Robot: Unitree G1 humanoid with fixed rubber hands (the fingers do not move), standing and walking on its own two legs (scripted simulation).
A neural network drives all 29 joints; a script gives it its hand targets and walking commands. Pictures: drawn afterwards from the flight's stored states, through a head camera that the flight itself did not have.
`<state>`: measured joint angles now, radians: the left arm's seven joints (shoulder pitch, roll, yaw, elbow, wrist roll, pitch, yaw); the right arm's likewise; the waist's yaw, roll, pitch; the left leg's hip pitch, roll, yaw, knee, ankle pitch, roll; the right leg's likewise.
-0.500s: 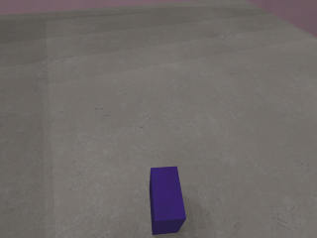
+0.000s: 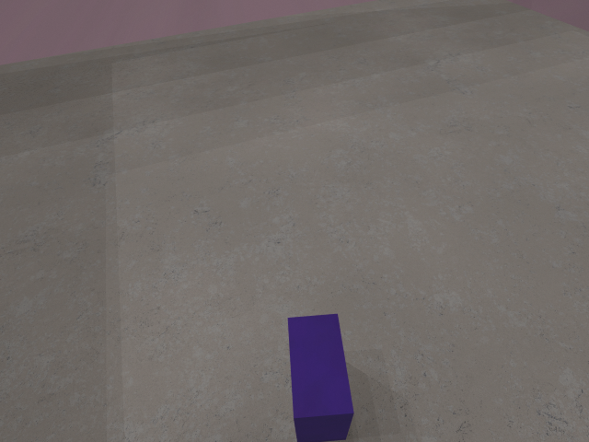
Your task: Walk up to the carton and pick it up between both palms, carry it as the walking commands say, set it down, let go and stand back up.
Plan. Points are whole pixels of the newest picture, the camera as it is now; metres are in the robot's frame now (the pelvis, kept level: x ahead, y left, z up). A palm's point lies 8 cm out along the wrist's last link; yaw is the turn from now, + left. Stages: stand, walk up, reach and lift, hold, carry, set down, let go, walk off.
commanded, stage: walk up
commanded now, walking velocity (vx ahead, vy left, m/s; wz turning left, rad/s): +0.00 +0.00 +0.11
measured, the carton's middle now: (317, 379) +0.42 -0.01 -0.63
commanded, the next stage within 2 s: none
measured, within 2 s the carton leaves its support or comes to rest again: neither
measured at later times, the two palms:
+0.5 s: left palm out of the picture +0.02 +0.24 -0.14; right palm out of the picture +0.01 -0.25 -0.14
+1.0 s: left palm out of the picture +0.00 +0.24 -0.14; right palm out of the picture +0.02 -0.26 -0.14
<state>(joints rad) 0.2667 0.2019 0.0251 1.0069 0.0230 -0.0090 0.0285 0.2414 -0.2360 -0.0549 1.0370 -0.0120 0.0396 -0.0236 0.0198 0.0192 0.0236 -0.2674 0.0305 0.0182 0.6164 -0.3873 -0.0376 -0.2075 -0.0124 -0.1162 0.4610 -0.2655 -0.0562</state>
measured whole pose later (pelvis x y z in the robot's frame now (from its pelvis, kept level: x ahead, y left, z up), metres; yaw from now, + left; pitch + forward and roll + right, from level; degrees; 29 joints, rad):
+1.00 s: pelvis -0.01 -0.02 -0.01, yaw +4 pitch +1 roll +0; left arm 0.23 0.23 0.05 1.06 0.01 0.02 0.04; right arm 0.25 -0.19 -0.02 1.10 -0.02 0.00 -0.03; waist -0.01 -0.02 0.02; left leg -0.24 0.04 -0.05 0.49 -0.27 -0.06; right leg -0.25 -0.07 -0.13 0.52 -0.28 0.01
